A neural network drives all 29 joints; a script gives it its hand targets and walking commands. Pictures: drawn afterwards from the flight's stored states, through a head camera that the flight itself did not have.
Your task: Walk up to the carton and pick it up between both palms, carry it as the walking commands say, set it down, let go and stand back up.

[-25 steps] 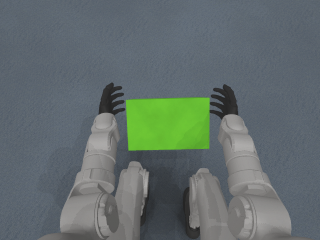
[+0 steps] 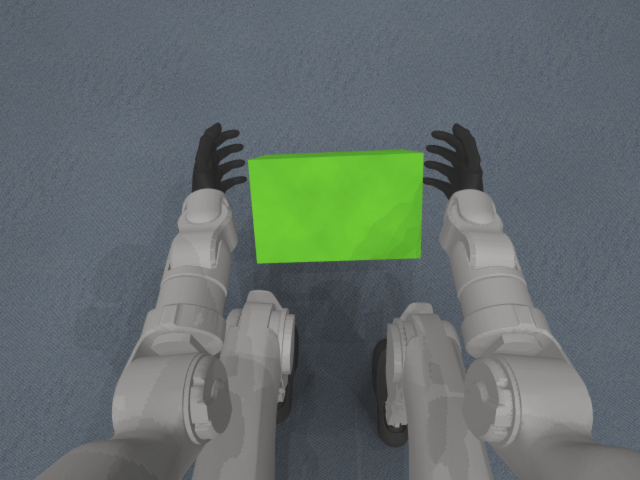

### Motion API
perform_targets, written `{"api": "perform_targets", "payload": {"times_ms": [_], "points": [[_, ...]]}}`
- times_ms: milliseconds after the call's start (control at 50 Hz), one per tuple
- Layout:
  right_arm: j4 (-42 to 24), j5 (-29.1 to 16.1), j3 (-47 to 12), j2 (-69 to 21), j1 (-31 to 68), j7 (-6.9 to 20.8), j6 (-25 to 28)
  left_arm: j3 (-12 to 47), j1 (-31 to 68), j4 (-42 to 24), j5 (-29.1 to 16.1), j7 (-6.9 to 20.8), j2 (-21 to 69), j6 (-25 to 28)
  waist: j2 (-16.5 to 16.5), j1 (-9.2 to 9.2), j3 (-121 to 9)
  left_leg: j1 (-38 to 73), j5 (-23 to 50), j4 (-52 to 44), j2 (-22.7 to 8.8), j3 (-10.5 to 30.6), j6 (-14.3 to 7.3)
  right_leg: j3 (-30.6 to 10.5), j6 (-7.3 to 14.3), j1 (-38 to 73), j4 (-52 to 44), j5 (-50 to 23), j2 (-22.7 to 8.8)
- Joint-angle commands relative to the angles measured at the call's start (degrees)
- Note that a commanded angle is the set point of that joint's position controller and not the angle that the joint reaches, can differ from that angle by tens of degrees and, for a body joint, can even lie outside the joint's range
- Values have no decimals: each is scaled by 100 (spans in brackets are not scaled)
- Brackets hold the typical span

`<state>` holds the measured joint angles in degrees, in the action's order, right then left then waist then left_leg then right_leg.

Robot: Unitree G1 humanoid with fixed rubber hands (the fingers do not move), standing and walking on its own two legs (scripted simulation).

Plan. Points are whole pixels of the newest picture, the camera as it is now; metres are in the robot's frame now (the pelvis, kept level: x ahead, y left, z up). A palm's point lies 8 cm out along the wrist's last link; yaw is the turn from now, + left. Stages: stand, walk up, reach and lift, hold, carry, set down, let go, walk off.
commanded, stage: set down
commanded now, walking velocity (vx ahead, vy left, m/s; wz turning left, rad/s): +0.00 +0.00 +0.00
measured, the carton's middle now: (335, 201) +0.46 +0.03 -0.22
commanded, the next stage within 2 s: none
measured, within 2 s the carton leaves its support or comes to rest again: neither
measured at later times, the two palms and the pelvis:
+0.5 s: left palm (230, 201) +0.45 +0.19 -0.20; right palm (439, 197) +0.47 -0.13 -0.20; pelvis -0.01 +0.00 -0.06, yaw +0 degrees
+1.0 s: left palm (238, 191) +0.48 +0.19 -0.25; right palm (431, 197) +0.49 -0.13 -0.26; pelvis -0.02 -0.01 -0.10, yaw +0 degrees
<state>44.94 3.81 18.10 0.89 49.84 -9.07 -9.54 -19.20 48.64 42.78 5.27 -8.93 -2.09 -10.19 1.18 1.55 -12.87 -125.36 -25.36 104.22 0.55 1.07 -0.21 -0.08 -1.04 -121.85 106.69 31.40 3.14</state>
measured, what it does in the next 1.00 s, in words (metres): lowers itself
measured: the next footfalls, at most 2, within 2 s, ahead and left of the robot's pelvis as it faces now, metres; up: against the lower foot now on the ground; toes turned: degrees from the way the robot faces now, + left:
none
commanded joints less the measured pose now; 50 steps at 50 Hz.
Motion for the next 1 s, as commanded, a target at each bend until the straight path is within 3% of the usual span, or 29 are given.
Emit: {"api": "perform_targets", "payload": {"times_ms": [0,260,500,720,860,980], "points": [[-426,-512,-2668,-4783,3402,1477,240,2774,3074,-183,-484,1493,4758,142,-149,98,-5354,3929,845,-719,744,-231,66,268,39,2027,-993,-796,736],[-102,-806,-2755,-4389,3900,1241,573,2835,3581,140,-806,1392,4222,502,-76,147,-5181,3479,871,-119,670,-293,56,243,30,1792,-458,-872,681],[336,-1210,-2923,-3955,4438,995,931,3093,4237,467,-1390,1148,3564,959,-21,172,-4982,3316,1057,394,561,-300,17,167,34,1800,46,-1048,598],[707,-1372,-2740,-3397,4944,962,1137,3057,4621,1176,-1823,1100,3267,1183,-75,-20,-4334,3025,1135,757,478,-207,-19,127,124,1548,416,-1065,464],[1286,-1334,-2486,-3198,5038,1080,1164,2594,4424,1990,-1634,1152,3015,1190,112,107,-3444,2529,819,894,419,-153,-93,124,152,1086,538,-713,404],[1568,-1146,-2350,-3200,4872,1099,1150,2367,4432,2265,-1579,1278,2934,1242,272,45,-3082,2088,778,1026,426,-166,-103,126,143,997,576,-768,386]]}}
